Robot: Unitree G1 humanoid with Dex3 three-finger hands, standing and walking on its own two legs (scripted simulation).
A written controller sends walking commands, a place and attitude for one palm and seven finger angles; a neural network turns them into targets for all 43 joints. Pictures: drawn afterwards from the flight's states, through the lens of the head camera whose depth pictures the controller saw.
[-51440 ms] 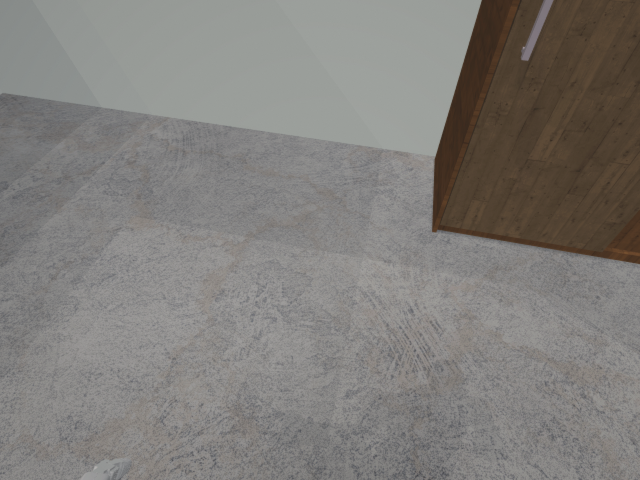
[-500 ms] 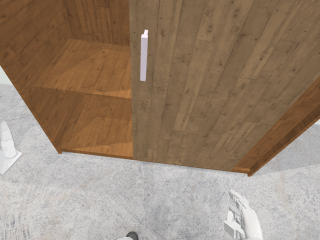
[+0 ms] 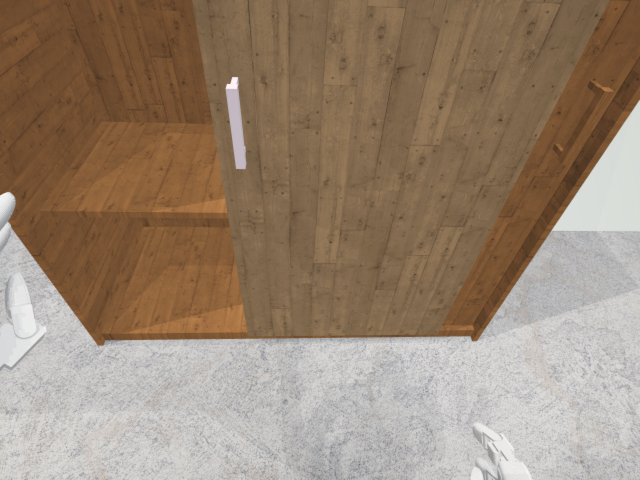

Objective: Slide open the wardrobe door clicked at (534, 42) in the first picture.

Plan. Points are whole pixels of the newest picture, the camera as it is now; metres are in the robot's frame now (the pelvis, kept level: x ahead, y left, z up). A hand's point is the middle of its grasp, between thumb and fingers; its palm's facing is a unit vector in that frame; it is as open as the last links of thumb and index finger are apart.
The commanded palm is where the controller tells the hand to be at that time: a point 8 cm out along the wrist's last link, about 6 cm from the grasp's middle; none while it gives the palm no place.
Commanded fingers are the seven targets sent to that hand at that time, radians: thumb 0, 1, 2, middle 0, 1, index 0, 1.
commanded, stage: stop stepping back and stand still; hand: left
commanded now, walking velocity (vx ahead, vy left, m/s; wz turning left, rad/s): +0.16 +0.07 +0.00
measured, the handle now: (238, 124) +0.69 +0.16 +0.10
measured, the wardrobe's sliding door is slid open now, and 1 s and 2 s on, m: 0.49 0.49 0.49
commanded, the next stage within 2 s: let the arm hang, fingers relaxed in 1.12 s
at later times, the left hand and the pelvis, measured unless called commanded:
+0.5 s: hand (3, 302) +0.24 +0.30 +0.18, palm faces +0.41 -0.77 -0.49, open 7.4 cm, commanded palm +0.17 +0.33 +0.18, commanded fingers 0.00 0.90 0.90 -0.20 -0.30 -0.20 -0.30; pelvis +0.03 +0.03 +0.00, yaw +0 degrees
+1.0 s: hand out of the picture +0.20 +0.33 +0.16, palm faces +0.43 -0.79 -0.44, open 7.4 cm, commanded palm +0.13 +0.36 +0.18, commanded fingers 0.00 0.90 0.90 -0.20 -0.30 -0.20 -0.30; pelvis +0.00 +0.06 +0.01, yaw +0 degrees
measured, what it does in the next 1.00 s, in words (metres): steps on the spot: left foot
